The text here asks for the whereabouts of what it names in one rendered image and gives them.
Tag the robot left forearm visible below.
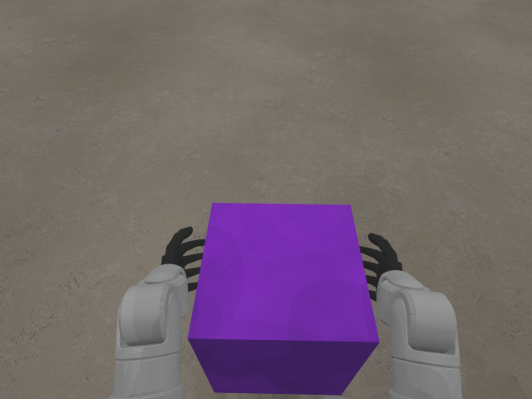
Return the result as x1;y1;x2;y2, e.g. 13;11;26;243
107;264;190;399

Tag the right robot hand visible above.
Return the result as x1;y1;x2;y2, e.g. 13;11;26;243
359;233;402;301

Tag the robot right forearm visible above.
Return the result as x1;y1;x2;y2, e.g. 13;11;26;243
377;270;462;399

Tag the carton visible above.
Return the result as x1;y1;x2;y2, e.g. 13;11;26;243
188;203;380;395

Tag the left robot hand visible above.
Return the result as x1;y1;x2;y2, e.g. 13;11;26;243
161;226;205;292

